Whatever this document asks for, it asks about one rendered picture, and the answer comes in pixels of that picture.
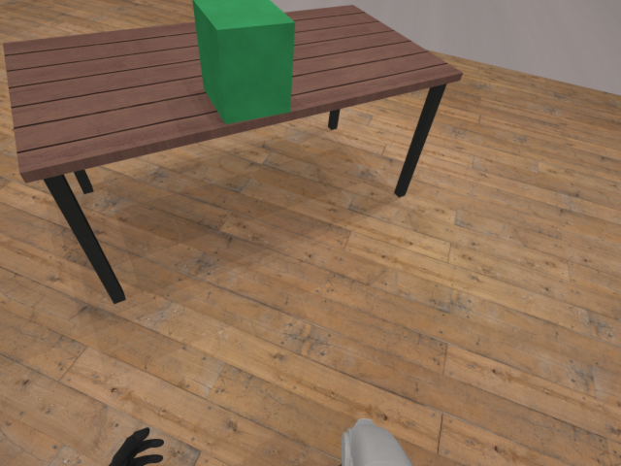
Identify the carton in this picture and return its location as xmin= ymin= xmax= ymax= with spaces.
xmin=192 ymin=0 xmax=295 ymax=124

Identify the robot left hand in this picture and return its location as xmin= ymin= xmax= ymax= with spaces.
xmin=109 ymin=427 xmax=164 ymax=466

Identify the robot right thigh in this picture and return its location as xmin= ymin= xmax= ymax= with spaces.
xmin=342 ymin=424 xmax=413 ymax=466

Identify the right robot shin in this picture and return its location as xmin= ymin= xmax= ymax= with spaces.
xmin=354 ymin=418 xmax=374 ymax=426

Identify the table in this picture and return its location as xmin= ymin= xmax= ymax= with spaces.
xmin=3 ymin=5 xmax=463 ymax=304

